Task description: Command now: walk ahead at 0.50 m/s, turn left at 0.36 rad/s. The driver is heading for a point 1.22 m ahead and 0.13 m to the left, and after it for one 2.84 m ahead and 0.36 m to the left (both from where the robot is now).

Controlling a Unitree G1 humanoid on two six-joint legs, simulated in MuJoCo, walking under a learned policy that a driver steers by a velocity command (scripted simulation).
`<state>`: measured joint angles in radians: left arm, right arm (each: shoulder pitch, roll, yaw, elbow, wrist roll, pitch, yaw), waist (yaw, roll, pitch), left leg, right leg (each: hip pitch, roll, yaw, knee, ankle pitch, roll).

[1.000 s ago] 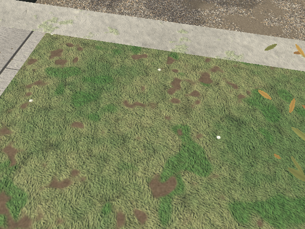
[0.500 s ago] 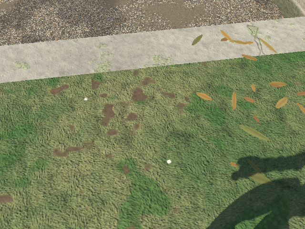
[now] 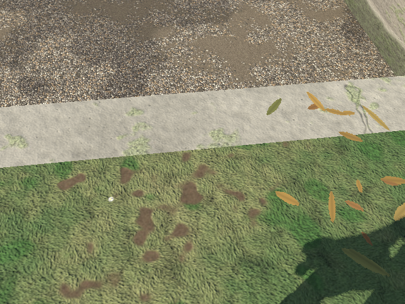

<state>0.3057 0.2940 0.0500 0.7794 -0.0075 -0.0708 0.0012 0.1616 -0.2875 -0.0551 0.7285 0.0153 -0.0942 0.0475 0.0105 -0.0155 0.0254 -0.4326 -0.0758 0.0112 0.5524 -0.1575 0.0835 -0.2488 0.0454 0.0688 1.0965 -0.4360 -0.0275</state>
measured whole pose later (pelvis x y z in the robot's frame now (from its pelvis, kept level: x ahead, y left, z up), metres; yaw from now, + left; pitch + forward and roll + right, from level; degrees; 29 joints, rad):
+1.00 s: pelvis +0.34 +0.02 +0.00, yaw +14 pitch +0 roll +1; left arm 0.22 0.29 0.04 0.80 -0.01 0.00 -0.01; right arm 0.16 -0.25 -0.04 0.67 -0.01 0.02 -0.04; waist 0.03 -0.02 0.03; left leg -0.28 0.02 0.03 0.58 -0.29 -0.01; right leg -0.33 0.00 0.03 0.65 -0.30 0.00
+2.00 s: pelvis +0.43 -0.01 +0.02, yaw -1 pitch +2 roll +0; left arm 0.26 0.25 0.05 0.76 0.00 -0.09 -0.01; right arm 0.37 -0.29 -0.06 0.77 0.04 -0.04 -0.01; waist -0.01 0.04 -0.03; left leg -0.43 0.00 -0.09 0.99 -0.39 0.04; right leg -0.19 0.01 -0.04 0.42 -0.26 -0.03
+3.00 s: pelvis +0.95 +0.09 +0.00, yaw +12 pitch +1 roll +0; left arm 0.26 0.24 0.04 0.69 0.00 -0.02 -0.01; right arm 0.30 -0.28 -0.04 0.76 0.02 -0.04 -0.01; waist 0.00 0.02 0.04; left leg -0.42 -0.06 -0.05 1.27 -0.44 0.04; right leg -0.43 0.08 0.01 0.58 -0.17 -0.09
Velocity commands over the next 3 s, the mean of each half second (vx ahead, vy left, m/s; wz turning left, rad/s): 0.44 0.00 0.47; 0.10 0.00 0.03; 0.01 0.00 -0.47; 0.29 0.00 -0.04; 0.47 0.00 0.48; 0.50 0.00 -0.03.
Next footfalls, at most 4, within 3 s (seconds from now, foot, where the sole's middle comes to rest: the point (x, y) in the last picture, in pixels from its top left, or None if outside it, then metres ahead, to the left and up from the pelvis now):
0.42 right None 0.43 -0.08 -0.76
0.78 left None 0.36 0.16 -0.76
1.50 left None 0.39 0.15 -0.76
1.90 right None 0.44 -0.12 -0.76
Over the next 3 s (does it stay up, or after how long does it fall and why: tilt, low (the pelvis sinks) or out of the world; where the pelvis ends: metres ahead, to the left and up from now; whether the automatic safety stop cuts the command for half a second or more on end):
stays up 0.95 0.09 0.00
